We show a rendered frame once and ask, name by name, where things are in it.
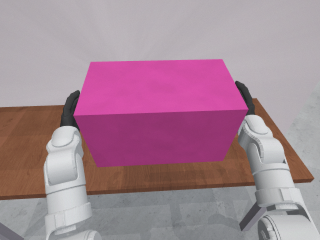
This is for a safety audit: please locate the robot left forearm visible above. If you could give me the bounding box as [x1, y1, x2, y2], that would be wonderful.
[43, 126, 93, 240]

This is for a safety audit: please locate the robot left upper arm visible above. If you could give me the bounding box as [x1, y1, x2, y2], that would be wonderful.
[55, 229, 102, 240]

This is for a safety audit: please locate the robot right hand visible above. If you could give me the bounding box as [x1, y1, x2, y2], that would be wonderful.
[235, 81, 255, 116]

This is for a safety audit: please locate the robot right upper arm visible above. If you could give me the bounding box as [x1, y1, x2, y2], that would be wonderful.
[257, 215, 320, 240]

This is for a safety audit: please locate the robot left hand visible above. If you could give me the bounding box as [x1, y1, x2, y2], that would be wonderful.
[60, 90, 80, 132]

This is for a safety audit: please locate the carton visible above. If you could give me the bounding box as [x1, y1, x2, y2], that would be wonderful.
[73, 59, 249, 167]

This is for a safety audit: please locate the table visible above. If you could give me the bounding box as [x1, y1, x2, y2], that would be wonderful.
[0, 98, 315, 240]

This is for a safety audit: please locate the robot right forearm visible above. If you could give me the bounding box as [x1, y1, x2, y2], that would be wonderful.
[237, 114, 320, 238]

